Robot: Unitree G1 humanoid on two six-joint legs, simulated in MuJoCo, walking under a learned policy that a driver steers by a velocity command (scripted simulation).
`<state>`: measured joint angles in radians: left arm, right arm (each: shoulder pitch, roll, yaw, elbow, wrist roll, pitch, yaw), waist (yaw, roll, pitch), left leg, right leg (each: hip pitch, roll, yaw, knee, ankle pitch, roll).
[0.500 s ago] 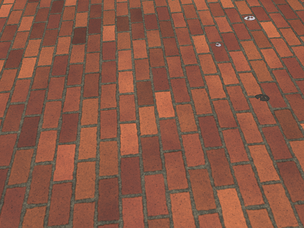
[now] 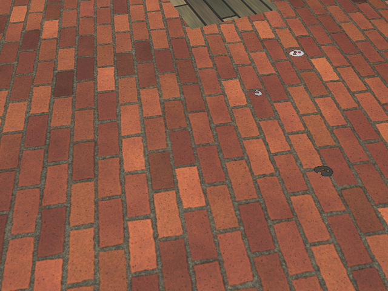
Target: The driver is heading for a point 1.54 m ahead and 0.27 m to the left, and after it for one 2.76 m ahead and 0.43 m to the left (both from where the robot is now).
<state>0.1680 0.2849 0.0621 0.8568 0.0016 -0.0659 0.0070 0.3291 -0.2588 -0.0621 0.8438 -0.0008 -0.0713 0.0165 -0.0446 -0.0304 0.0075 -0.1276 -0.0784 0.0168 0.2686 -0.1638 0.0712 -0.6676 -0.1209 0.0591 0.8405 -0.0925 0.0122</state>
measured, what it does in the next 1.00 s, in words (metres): walks ahead, turning left: right foot, then left foot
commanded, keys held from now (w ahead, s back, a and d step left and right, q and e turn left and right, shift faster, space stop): w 0.16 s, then w+q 0.78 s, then w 0.06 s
